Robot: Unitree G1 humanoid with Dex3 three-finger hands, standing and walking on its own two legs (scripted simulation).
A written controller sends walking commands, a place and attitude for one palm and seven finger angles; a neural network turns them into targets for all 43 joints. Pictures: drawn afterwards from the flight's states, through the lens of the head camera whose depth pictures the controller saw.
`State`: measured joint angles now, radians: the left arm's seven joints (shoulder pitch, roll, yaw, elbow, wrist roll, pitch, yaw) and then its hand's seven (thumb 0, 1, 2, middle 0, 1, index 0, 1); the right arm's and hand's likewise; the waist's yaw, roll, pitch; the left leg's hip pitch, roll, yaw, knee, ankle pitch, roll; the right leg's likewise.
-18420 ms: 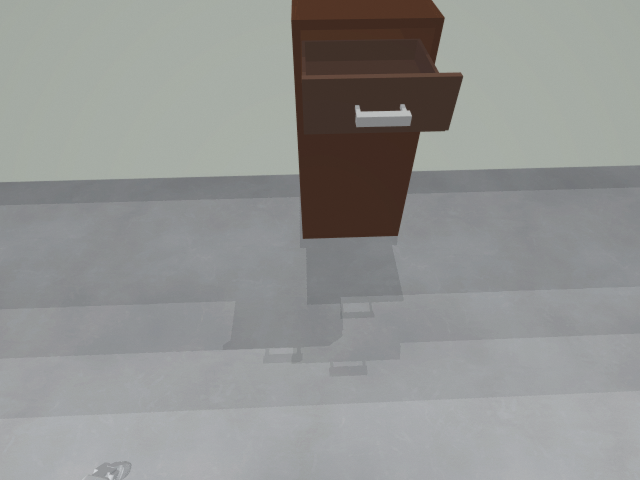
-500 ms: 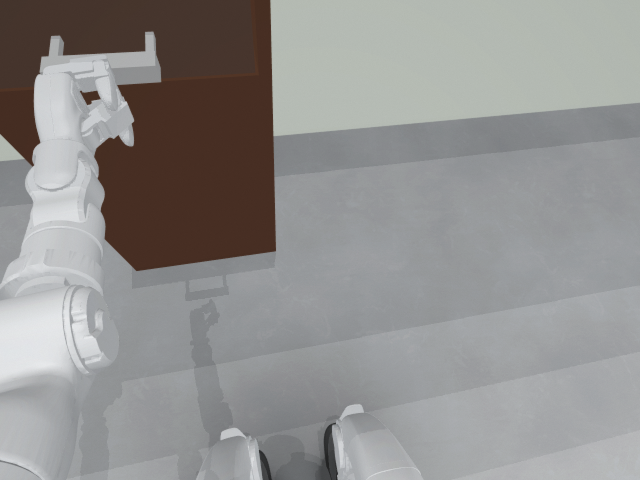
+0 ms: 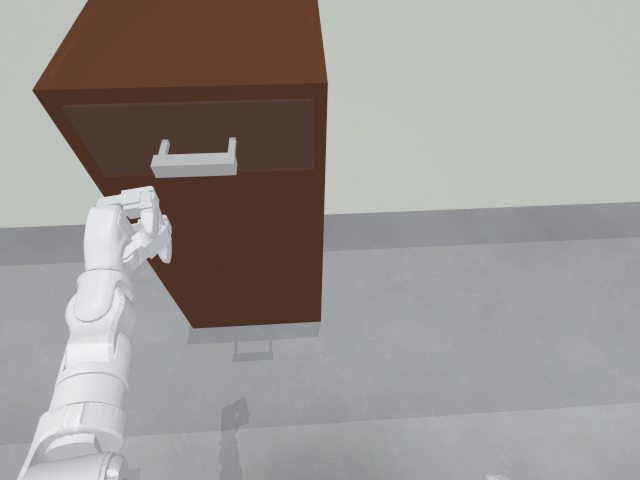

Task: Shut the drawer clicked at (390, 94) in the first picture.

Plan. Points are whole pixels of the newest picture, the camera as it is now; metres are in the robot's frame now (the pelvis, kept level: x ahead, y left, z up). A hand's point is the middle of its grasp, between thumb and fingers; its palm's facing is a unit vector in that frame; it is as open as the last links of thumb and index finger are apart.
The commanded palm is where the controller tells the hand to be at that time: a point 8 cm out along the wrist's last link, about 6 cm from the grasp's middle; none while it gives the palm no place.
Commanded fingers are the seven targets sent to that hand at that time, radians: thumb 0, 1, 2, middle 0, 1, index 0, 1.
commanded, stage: draw the hand back to the body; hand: left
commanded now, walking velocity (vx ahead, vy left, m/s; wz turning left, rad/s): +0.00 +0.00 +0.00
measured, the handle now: (197, 154) +0.59 +0.19 +0.04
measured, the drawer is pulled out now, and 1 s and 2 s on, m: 0.00 0.00 0.00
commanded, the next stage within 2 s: step back with the hand held close in 1.04 s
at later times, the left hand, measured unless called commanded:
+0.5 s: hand (66, 346) +0.24 +0.22 +0.14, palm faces +0.30 -0.92 -0.27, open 3.3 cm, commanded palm +0.19 +0.26 +0.16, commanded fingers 0.00 0.90 0.90 -1.40 -1.60 -1.40 -1.60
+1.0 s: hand out of the picture +0.13 +0.24 +0.20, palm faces +0.44 -0.80 -0.42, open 3.2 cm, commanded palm +0.09 +0.28 +0.21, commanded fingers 0.00 0.90 0.90 -1.40 -1.60 -1.40 -1.60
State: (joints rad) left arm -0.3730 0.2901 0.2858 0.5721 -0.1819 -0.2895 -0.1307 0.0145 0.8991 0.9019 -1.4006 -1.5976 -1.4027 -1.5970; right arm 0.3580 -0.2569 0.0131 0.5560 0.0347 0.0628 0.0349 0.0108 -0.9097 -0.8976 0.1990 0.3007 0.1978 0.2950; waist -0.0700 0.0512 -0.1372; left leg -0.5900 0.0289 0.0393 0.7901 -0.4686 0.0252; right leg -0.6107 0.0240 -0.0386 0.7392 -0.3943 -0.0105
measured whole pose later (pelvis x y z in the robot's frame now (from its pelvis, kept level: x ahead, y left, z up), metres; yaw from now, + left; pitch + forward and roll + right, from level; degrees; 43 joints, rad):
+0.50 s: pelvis -0.03 -0.01 +0.03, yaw +2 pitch -2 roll +0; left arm 0.11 0.30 0.15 -0.01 -0.08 -0.05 0.07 0.01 0.90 0.90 -1.40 -1.60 -1.40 -1.60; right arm 0.17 -0.24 0.05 0.57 0.03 -0.01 -0.07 0.02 -0.91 -0.90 0.20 0.30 0.20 0.30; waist 0.03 0.06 0.00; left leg -0.16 -0.01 0.03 0.49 -0.30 0.02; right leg -0.19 0.00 -0.05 0.48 -0.26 -0.01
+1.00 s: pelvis -0.03 -0.01 +0.04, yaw +2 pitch -5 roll -1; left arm 0.56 0.32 0.29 -0.47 -0.06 -0.11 0.10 0.01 0.89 0.90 -1.41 -1.60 -1.41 -1.60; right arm 0.21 -0.25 0.02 0.63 0.01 -0.11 -0.07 0.02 -0.91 -0.90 0.20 0.30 0.20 0.30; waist 0.07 0.09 0.02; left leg -0.07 0.00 0.02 0.44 -0.28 0.02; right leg -0.09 0.01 -0.05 0.41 -0.23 -0.02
